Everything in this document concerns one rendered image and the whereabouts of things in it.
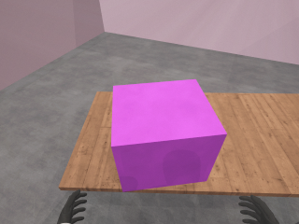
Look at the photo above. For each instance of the carton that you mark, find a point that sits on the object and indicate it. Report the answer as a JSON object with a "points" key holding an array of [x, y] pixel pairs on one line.
{"points": [[163, 134]]}

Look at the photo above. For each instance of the robot left hand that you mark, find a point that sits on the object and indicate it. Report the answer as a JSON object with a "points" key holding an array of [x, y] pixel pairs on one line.
{"points": [[68, 211]]}

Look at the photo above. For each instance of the robot right hand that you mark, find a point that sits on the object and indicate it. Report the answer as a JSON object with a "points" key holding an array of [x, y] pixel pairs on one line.
{"points": [[262, 212]]}

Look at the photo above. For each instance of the table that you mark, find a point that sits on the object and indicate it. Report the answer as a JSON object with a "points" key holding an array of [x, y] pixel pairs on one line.
{"points": [[259, 155]]}

